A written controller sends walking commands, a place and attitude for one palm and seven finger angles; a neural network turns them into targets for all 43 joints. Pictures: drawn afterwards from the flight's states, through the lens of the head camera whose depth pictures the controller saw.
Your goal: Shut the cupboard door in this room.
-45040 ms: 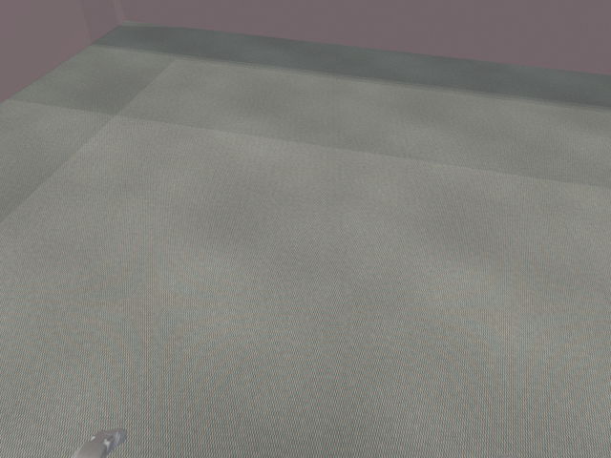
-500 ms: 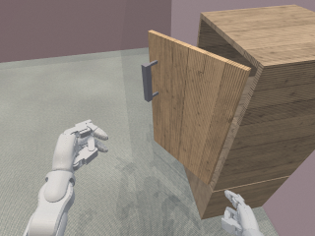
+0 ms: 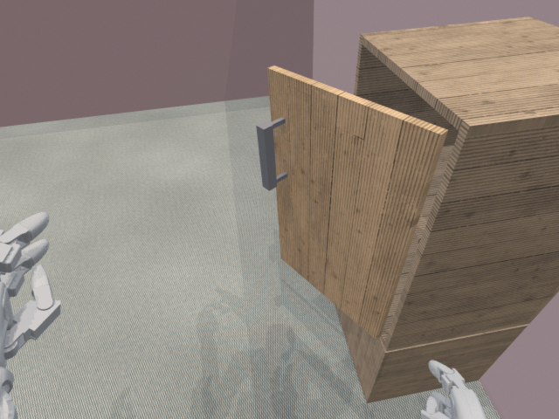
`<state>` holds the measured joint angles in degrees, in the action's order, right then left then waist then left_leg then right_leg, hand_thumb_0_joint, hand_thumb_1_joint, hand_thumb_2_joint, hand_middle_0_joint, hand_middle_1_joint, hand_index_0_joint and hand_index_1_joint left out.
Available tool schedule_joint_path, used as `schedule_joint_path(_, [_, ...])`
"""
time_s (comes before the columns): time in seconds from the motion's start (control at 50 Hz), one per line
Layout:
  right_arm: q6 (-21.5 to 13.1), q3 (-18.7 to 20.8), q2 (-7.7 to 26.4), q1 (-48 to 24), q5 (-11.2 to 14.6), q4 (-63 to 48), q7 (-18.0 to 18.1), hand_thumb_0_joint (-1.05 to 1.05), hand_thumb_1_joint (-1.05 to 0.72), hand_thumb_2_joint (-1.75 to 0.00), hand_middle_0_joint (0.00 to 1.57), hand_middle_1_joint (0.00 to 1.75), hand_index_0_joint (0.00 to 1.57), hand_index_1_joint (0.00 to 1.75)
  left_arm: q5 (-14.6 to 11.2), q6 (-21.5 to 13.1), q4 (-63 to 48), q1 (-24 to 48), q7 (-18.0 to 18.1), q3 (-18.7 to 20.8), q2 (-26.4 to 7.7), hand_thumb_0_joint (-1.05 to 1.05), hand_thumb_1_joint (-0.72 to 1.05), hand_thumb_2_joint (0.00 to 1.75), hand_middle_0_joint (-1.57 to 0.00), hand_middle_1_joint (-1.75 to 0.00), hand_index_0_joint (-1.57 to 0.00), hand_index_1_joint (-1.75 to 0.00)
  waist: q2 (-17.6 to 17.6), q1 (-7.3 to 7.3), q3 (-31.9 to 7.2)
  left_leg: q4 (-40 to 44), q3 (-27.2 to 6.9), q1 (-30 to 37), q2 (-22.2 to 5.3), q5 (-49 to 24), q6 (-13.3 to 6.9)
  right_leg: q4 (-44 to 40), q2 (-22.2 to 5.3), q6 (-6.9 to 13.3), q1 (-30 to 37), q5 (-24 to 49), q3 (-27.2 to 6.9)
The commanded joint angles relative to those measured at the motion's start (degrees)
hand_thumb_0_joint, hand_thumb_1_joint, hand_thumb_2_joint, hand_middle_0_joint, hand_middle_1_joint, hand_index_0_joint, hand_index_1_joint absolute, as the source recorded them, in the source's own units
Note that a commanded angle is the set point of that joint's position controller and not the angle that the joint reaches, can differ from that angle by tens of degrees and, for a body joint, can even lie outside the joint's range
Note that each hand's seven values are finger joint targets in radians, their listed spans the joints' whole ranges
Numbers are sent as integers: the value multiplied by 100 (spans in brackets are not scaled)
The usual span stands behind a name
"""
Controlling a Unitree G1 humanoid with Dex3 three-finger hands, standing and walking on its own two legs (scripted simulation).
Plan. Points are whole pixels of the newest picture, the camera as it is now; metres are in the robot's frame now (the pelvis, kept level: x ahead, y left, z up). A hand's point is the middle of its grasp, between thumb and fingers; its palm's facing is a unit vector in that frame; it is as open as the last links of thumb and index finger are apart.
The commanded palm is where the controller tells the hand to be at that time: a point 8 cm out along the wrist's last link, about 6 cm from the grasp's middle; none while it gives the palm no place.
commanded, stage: draw the hand back to the body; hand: left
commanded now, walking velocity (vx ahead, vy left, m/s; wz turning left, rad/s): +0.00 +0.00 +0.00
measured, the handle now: (274, 154) +0.63 +0.10 +0.07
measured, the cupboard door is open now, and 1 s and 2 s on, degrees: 32 32 32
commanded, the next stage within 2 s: step back with the hand held close in 0.28 s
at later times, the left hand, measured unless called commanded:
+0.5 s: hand (73, 293) +0.20 +0.26 +0.16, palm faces +0.45 -0.78 -0.43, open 7.4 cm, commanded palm +0.14 +0.30 +0.17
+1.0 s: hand (26, 346) +0.14 +0.29 +0.15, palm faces +0.40 -0.78 -0.48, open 7.4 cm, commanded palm +0.09 +0.32 +0.17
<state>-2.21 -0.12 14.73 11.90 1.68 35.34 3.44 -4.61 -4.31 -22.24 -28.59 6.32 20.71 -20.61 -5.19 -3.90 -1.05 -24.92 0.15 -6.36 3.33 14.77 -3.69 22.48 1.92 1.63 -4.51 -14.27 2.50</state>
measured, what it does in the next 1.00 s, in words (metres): shifts its weight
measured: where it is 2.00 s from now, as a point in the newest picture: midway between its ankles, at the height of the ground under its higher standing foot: outside the picture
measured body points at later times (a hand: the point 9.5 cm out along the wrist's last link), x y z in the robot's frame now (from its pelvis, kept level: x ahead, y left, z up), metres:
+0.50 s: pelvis +0.00 +0.00 +0.00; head -0.01 -0.03 +0.45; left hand +0.17 +0.30 +0.18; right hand +0.18 -0.23 -0.09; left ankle -0.01 +0.07 -0.74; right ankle -0.02 -0.10 -0.74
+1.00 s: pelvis -0.06 +0.02 -0.02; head -0.07 +0.03 +0.43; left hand +0.11 +0.33 +0.17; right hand +0.11 -0.23 -0.09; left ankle -0.01 +0.07 -0.74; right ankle -0.02 -0.10 -0.74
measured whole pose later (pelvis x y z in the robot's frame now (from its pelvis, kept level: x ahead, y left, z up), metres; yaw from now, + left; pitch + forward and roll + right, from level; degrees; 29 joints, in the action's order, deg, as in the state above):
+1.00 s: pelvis -0.06 +0.02 -0.02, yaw -2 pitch +0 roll -2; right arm 2.2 0.4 13.8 11.9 1.5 30.3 4.9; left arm -2.3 -8.7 -26.5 -31.4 7.4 23.9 -23.9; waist -1.3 -0.4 -1.2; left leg -34.5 2.8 -21.0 3.5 13.8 -6.0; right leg 32.7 1.2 -0.2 -19.8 -12.8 1.0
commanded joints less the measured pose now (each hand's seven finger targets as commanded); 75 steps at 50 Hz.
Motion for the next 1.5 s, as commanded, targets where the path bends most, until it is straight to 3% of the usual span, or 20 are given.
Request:
schedule_joint_path(0.0, [-389,159,512,-791,-18,-910,47,0,-90,-90,20,30,20,30,15,-373,-808,959,58,282,-828,0,90,90,-20,-30,-20,-30,463,177,237,500,-271,-175,-423,-627,190,-413,-225,-53,-527,295,-195])
schedule_joint_path(0.04, [-410,169,526,-796,-28,-900,72,0,-90,-90,20,30,20,30,9,-393,-814,980,70,381,-948,0,90,90,-20,-30,-20,-30,542,136,110,498,-257,-154,-405,-523,161,-459,-240,-51,-452,182,-221])
schedule_joint_path(0.16, [-526,88,413,-851,-65,-918,82,0,-90,-90,20,30,20,30,37,-455,-1394,903,124,520,-1105,0,90,90,-20,-30,-20,-30,-226,30,-455,455,-250,-37,-370,-1050,229,-303,-272,0,31,734,-234])
schedule_joint_path(0.38, [-394,125,421,-825,-46,-914,28,0,-90,-90,20,30,20,30,-36,-356,-811,591,3,494,-914,0,90,90,-20,-30,-20,-30,447,53,26,463,-192,-121,-429,-1190,214,-367,-240,-34,-197,818,-216])
schedule_joint_path(0.4, [-313,228,633,-778,-6,-1069,18,0,-90,-90,20,30,20,30,21,-613,-1255,1330,60,1201,-1697,0,90,90,-20,-30,-20,-30,289,220,43,168,-409,-528,-564,-698,41,-569,-591,-15,-477,908,-861])
schedule_joint_path(0.42, [-267,224,554,-735,-43,-942,44,0,-90,-90,20,30,20,30,10,-669,-878,776,34,845,-1251,0,90,90,-20,-30,-20,-30,453,273,-58,-54,-472,-439,-537,-714,38,-593,-820,72,-597,964,-982])
schedule_joint_path(0.44, [-234,230,551,-784,-62,-953,35,0,-90,-90,20,30,20,30,32,-689,-940,702,38,870,-1309,0,90,90,-20,-30,-20,-30,531,252,-79,-164,-477,-421,-532,-789,55,-591,-921,107,-657,1165,-1075])
schedule_joint_path(0.48, [-144,256,563,-723,-61,-966,19,0,-90,-90,20,30,20,30,62,-736,-1025,407,26,646,-1101,0,90,90,-20,-30,-20,-30,526,311,-406,-318,-453,-400,-569,-1076,95,-339,-1049,165,-610,1548,-1057])
schedule_joint_path(0.56, [-16,322,619,-681,-42,-1100,65,0,-90,-90,20,30,20,30,54,-785,-1594,93,117,893,-1359,0,90,90,-20,-30,-20,-30,53,321,-1068,-360,-527,-394,-774,-2438,185,444,-974,141,-235,2561,-827])
schedule_joint_path(0.68, [238,381,602,-623,2,-1311,133,0,-90,-90,20,30,20,30,-8,-727,-1664,-356,188,1282,-1597,0,90,90,-20,-30,-20,-30,437,333,-1242,-434,-601,-653,-958,-3334,243,967,-788,42,-226,2869,-751])
schedule_joint_path(0.78, [308,393,649,-611,-19,-1351,158,0,-90,-90,20,30,20,30,7,-710,-1403,-456,194,1188,-1464,0,90,90,-20,-30,-20,-30,256,355,-876,-80,-779,-1249,-1110,-2396,113,1017,-611,-63,-374,1941,-745])
schedule_joint_path(0.94, [111,364,777,-623,-74,-1395,222,0,-90,-90,20,30,20,30,275,-879,-1626,146,249,1241,-1541,0,90,90,-20,-30,-20,-30,16,361,-218,807,-1277,-3681,-1256,2111,-340,1238,-387,-165,465,193,-882])
schedule_joint_path(0.98, [42,362,755,-541,-74,-1419,225,0,-90,-90,20,30,20,30,359,-967,-1701,312,266,1152,-1411,0,90,90,-20,-30,-20,-30,-53,388,-143,813,-1322,-4119,-1262,2632,-403,1382,-363,-158,625,-82,-906])
schedule_joint_path(1.12, [-215,388,741,-453,-126,-1359,197,0,-90,-90,20,30,20,30,461,-1184,-1983,563,286,1312,-1439,0,90,90,-20,-30,-20,-30,-568,366,-190,1095,-1557,-4584,-1553,3170,-454,2221,-22,-186,865,45,-619])
schedule_joint_path(1.24, [-266,458,701,-357,-97,-1243,91,0,-90,-90,20,30,20,30,381,-1282,-1660,51,226,1451,-1388,0,90,90,-20,-30,-20,-30,371,388,-221,159,-941,-3960,-1243,2807,-203,1501,-340,59,-73,-318,-1343])
schedule_joint_path(1.3, [-280,433,606,-323,-146,-1112,32,0,-90,-90,20,30,20,30,339,-1280,-1790,469,266,1162,-1278,0,90,90,-20,-30,-20,-30,936,491,5,-824,-665,-2750,-886,2157,38,385,-977,332,-1846,-1271,-2224])
schedule_joint_path(1.36, [-284,383,482,-303,-163,-992,19,0,-90,-90,20,30,20,30,336,-1257,-1813,636,346,997,-1304,0,90,90,-20,-30,-20,-30,1212,559,-121,-1114,-540,-1784,-748,1549,133,-51,-1176,339,-2670,-1396,-2163])
schedule_joint_path(1.42, [-320,377,533,-356,-117,-1033,71,0,-90,-90,20,30,20,30,351,-1355,-2135,655,385,1160,-1476,0,90,90,-20,-30,-20,-30,532,564,-392,-211,-854,-1869,-1039,1930,-76,694,-609,36,-2345,-1164,-1389])
schedule_joint_path(1.46, [-405,401,603,-539,-141,-1071,143,0,-90,-90,20,30,20,30,390,-1375,-2249,442,388,1406,-1467,0,90,90,-20,-30,-20,-30,-861,420,-657,1227,-1750,-3312,-2043,2880,-446,2916,134,-215,-734,-406,-523])
schedule_joint_path(1.48, [-462,417,526,-604,-184,-1082,123,0,-90,-90,20,30,20,30,346,-1364,-2394,502,368,1494,-1550,0,90,90,-20,-30,-20,-30,-1096,377,-840,1602,-1929,-3451,-2401,2498,-510,3831,300,-268,-471,-799,-374])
